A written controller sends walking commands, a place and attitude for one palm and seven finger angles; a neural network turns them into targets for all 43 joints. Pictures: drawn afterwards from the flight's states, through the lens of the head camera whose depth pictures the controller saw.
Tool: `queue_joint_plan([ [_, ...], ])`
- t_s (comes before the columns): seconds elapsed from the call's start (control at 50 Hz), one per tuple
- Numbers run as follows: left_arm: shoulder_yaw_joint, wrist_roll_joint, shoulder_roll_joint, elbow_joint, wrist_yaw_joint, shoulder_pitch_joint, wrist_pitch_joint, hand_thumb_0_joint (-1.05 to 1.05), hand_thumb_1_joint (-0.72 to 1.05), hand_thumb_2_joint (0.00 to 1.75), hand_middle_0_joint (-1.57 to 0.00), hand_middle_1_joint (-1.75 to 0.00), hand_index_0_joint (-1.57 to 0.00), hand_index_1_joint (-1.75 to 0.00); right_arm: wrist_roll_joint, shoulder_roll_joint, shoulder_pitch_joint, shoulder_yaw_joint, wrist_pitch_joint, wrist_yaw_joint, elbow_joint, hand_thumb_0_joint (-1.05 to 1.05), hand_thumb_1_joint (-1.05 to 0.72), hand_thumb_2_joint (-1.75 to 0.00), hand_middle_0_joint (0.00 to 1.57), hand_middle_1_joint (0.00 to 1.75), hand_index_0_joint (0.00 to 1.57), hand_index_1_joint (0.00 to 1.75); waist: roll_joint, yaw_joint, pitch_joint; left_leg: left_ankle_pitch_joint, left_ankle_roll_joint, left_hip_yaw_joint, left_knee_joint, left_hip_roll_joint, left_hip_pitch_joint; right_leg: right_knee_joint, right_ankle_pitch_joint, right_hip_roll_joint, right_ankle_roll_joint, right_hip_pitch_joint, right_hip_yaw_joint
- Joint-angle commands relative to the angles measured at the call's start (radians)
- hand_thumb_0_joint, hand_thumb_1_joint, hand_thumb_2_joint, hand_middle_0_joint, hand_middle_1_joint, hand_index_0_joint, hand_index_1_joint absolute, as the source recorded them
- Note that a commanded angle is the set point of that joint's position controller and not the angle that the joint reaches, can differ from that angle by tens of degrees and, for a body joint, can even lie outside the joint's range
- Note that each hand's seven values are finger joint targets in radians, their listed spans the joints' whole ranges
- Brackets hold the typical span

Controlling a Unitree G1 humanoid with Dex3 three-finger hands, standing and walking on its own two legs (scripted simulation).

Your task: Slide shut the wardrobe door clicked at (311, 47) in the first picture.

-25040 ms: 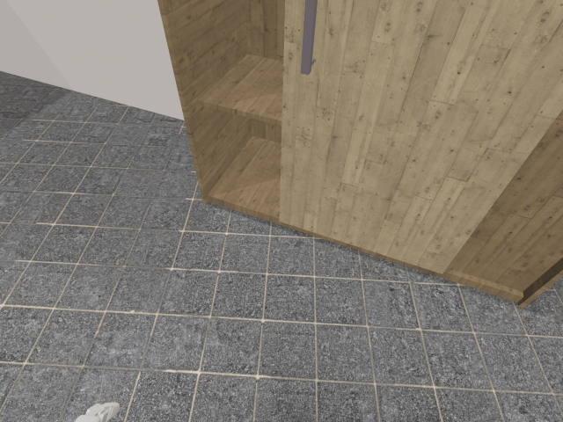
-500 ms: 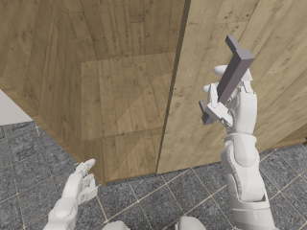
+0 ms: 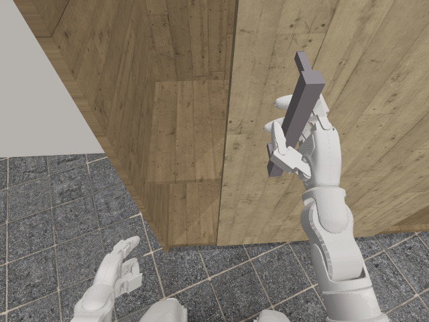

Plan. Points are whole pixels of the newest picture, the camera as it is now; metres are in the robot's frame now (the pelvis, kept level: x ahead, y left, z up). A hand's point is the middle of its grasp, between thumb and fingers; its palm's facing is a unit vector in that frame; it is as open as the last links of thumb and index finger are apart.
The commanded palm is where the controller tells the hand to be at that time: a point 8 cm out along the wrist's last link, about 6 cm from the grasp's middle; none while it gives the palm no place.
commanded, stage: step sideways, sliding the door along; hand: right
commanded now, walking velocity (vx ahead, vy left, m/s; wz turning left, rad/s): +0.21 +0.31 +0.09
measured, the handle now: (285, 124) +0.39 -0.11 +0.15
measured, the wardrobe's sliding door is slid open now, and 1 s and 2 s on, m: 0.21 0.19 0.19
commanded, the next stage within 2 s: stop walking and hold the door there in 0.32 s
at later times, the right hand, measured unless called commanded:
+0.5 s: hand (261, 150) +0.34 -0.07 +0.15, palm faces +0.14 +0.98 -0.16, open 6.3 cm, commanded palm +0.31 -0.11 +0.14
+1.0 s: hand (264, 149) +0.34 -0.07 +0.15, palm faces +0.17 +0.96 -0.21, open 6.1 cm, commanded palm +0.31 -0.11 +0.14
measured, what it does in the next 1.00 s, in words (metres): steps to the left: right foot, then left foot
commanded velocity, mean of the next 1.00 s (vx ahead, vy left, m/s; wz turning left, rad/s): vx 0.13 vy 0.06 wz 0.03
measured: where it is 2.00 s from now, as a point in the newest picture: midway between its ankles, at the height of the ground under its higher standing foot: outside the picture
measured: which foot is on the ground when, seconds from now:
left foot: down 0.00-0.22, up 0.24-0.48, down 0.50-1.00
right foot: down 0.00-0.10, up 0.12-0.20, down 0.22-0.50, up 0.52-0.64, down 0.66-1.00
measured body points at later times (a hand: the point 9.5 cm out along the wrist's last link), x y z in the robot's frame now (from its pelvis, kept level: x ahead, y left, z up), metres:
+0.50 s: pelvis -0.05 +0.10 -0.01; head -0.01 +0.09 +0.44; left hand +0.14 +0.30 -0.11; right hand +0.33 -0.12 +0.16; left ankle -0.01 +0.24 -0.73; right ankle -0.02 -0.11 -0.73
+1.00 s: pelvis -0.05 +0.10 +0.01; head -0.06 +0.10 +0.46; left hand +0.02 +0.40 -0.09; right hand +0.32 -0.12 +0.16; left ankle -0.01 +0.24 -0.73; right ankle +0.00 -0.01 -0.73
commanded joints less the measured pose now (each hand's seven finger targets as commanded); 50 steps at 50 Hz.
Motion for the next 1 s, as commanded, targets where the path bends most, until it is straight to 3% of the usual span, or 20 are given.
queue_joint_plan([
  [0.0,0.03,-0.02,0.116,-0.137,0.007,-0.095,-0.03,0.0,0.9,0.9,-0.2,-0.3,-0.2,-0.3,-0.044,0.074,-0.5,0.175,-0.11,0.096,-0.274,0.0,-0.9,-0.9,0.45,1.4,0.45,1.4,-0.17,0.108,-0.469,0.192,0.002,0.018,-0.219,0.025,0.178,0.049,0.61,-0.167,-0.169,0.19,0.049],
  [0.04,0.018,-0.036,0.091,-0.128,0.023,-0.092,-0.024,0.0,0.9,0.9,-0.2,-0.3,-0.2,-0.3,-0.052,0.036,-0.511,0.17,-0.091,0.086,-0.248,0.0,-0.9,-0.9,0.45,1.4,0.45,1.4,0.052,0.119,-0.456,0.488,0.028,-0.059,-0.336,0.104,0.244,0.164,0.266,-0.019,-0.115,0.079,-0.031],
  [0.08,0.038,-0.037,0.089,-0.113,0.039,-0.099,-0.031,0.0,0.9,0.9,-0.2,-0.3,-0.2,-0.3,-0.037,0.025,-0.476,0.138,-0.069,0.065,-0.141,0.0,-0.9,-0.9,0.45,1.4,0.45,1.4,0.448,0.095,-0.435,0.605,0.177,-0.403,-0.409,0.26,0.208,0.364,-0.234,0.166,-0.076,-0.095,0.018],
  [0.12,0.017,-0.022,0.066,-0.075,0.047,-0.082,-0.046,0.0,0.9,0.9,-0.2,-0.3,-0.2,-0.3,-0.024,0.107,-0.564,0.193,-0.083,0.052,-0.221,0.0,-0.9,-0.9,0.45,1.4,0.45,1.4,0.299,0.116,-0.466,0.741,0.196,-0.311,-0.321,0.241,0.245,0.216,-0.206,0.156,-0.097,-0.067,0.05],
  [0.16,0.022,-0.019,0.086,-0.049,0.052,-0.077,-0.047,0.0,0.9,0.9,-0.2,-0.3,-0.2,-0.3,-0.02,0.114,-0.603,0.208,-0.11,0.05,-0.232,0.0,-0.9,-0.9,0.45,1.4,0.45,1.4,0.131,0.151,-0.527,0.674,0.108,-0.139,-0.108,0.142,0.199,-0.249,0.215,0.111,-0.105,0.182,0.003],
  [0.18,0.047,-0.011,0.145,-0.075,0.049,-0.088,-0.053,0.0,0.9,0.9,-0.2,-0.3,-0.2,-0.3,-0.006,0.111,-0.589,0.211,-0.116,0.061,-0.225,0.0,-0.9,-0.9,0.45,1.4,0.45,1.4,-0.1,0.135,-0.517,0.412,0.028,-0.055,0.068,0.033,-0.031,-0.281,0.552,-0.112,-0.189,0.368,0.228],
  [0.2,0.056,-0.012,0.147,-0.096,0.033,-0.086,-0.044,0.0,0.9,0.9,-0.2,-0.3,-0.2,-0.3,-0.003,0.123,-0.575,0.222,-0.111,0.08,-0.188,0.0,-0.9,-0.9,0.45,1.4,0.45,1.4,-0.174,0.116,-0.532,-0.057,0.012,-0.056,0.232,0.021,-0.139,-0.232,0.784,-0.283,-0.289,0.411,0.364],
  [0.22,0.037,-0.009,0.126,-0.097,0.018,-0.091,-0.038,0.0,0.9,0.9,-0.2,-0.3,-0.2,-0.3,-0.01,0.132,-0.561,0.215,-0.098,0.094,-0.135,0.0,-0.9,-0.9,0.45,1.4,0.45,1.4,-0.138,0.104,-0.505,-0.091,0.003,-0.105,0.31,0.031,-0.174,-0.217,0.696,-0.299,-0.325,0.359,0.394],
  [0.32,0.037,-0.017,0.139,-0.085,0.011,-0.047,-0.059,0.0,0.9,0.9,-0.2,-0.3,-0.2,-0.3,-0.025,0.115,-0.679,0.177,-0.096,0.094,-0.077,0.0,-0.9,-0.9,0.45,1.4,0.45,1.4,-0.196,0.096,-0.469,-0.02,0.009,-0.028,0.066,0.05,-0.079,-0.129,0.717,-0.198,-0.257,0.336,0.118],
  [0.4,0.031,-0.032,0.14,-0.097,0.018,-0.05,-0.069,0.0,0.9,0.9,-0.2,-0.3,-0.2,-0.3,-0.015,0.095,-0.732,0.148,-0.091,0.093,-0.021,0.0,-0.9,-0.9,0.45,1.4,0.45,1.4,-0.221,0.102,-0.467,0.073,0.001,0.048,-0.144,-0.001,0.099,-0.095,0.558,-0.152,-0.211,0.239,0.079],
  [0.42,0.05,-0.018,0.199,-0.002,0.041,0.016,-0.046,0.0,0.9,0.9,-0.2,-0.3,-0.2,-0.3,-0.05,-0.471,-0.515,-0.41,-0.088,0.036,0.286,0.0,-0.9,-0.9,0.45,1.4,0.45,1.4,-0.239,0.054,-0.483,0.152,-0.015,0.061,-0.227,-0.023,0.147,-0.037,0.523,-0.119,-0.18,0.2,0.027],
  [0.46,0.026,-0.032,0.142,-0.029,0.047,0.007,-0.042,0.0,0.9,0.9,-0.2,-0.3,-0.2,-0.3,-0.035,-0.319,-0.544,-0.26,-0.094,0.059,0.212,0.0,-0.9,-0.9,0.45,1.4,0.45,1.4,-0.047,0.078,-0.495,0.337,0.02,-0.024,-0.412,0.047,0.322,0.144,0.293,0.022,-0.12,0.063,-0.039],
  [0.48,0.01,-0.039,0.117,-0.039,0.054,-0.014,-0.053,0.0,0.9,0.9,-0.2,-0.3,-0.2,-0.3,-0.041,-0.361,-0.582,-0.266,-0.094,0.051,0.181,0.0,-0.9,-0.9,0.45,1.4,0.45,1.4,0.198,0.098,-0.473,0.521,0.096,-0.26,-0.448,0.197,0.377,0.281,0.041,0.123,-0.092,-0.104,-0.073],
  [0.5,0.019,-0.04,0.128,-0.017,0.065,-0.004,-0.06,0.0,0.9,0.9,-0.2,-0.3,-0.2,-0.3,-0.03,-0.404,-0.509,-0.344,-0.082,0.036,0.278,0.0,-0.9,-0.9,0.45,1.4,0.45,1.4,0.383,0.083,-0.484,0.493,0.149,-0.378,-0.487,0.291,0.366,0.374,-0.216,0.174,-0.086,-0.188,0.002],
  [0.52,0.013,-0.034,0.136,-0.026,0.071,-0.026,-0.066,0.0,0.9,0.9,-0.2,-0.3,-0.2,-0.3,-0.022,-0.353,-0.504,-0.306,-0.074,0.033,0.249,0.0,-0.9,-0.9,0.45,1.4,0.45,1.4,0.402,0.06,-0.458,0.459,0.162,-0.404,-0.487,0.307,0.324,0.398,-0.224,0.158,-0.099,-0.184,0.079],
  [0.6,-0.018,-0.015,0.144,0.012,0.114,-0.011,-0.095,0.0,0.9,0.9,-0.2,-0.3,-0.2,-0.3,-0.013,-0.384,-0.462,-0.368,-0.074,0.0,0.253,0.0,-0.9,-0.9,0.45,1.4,0.45,1.4,0.203,0.086,-0.485,0.428,0.057,-0.199,-0.432,0.187,0.305,-0.217,0.046,0.2,-0.12,0.078,0.006],
  [0.64,0.002,-0.024,0.179,0.0,0.12,-0.019,-0.109,0.0,0.9,0.9,-0.2,-0.3,-0.2,-0.3,-0.003,-0.374,-0.399,-0.354,-0.069,0.002,0.287,0.0,-0.9,-0.9,0.45,1.4,0.45,1.4,0.152,0.08,-0.444,0.432,0.008,-0.179,-0.399,0.132,0.281,-0.272,0.234,0.123,-0.132,0.125,0.061],
  [0.7,0.001,-0.027,0.192,-0.011,0.108,-0.015,-0.097,0.0,0.9,0.9,-0.2,-0.3,-0.2,-0.3,-0.021,-0.371,-0.388,-0.336,-0.069,0.017,0.333,0.0,-0.9,-0.9,0.45,1.4,0.45,1.4,0.007,0.08,-0.352,0.056,-0.003,-0.222,-0.501,0.129,0.128,-0.249,-0.006,0.104,-0.148,0.057,0.106],
  [0.74,0.009,-0.024,0.203,0.003,0.117,0.01,-0.092,0.0,0.9,0.9,-0.2,-0.3,-0.2,-0.3,-0.026,-0.476,-0.396,-0.415,-0.08,0.001,0.346,0.0,-0.9,-0.9,0.45,1.4,0.45,1.4,-0.005,0.072,-0.276,-0.031,0.002,-0.221,-0.535,0.131,0.094,-0.26,-0.081,0.12,-0.15,-0.003,0.106],
  [0.98,0.006,-0.025,0.196,-0.007,0.135,0.032,-0.13,0.0,0.9,0.9,-0.2,-0.3,-0.2,-0.3,-0.015,-0.421,-0.319,-0.374,-0.104,0.004,0.281,0.0,-0.9,-0.9,0.45,1.4,0.45,1.4,0.04,0.068,-0.37,0.185,0.0,-0.203,-0.448,0.105,0.113,-0.267,0.072,0.076,-0.149,0.09,0.118],
])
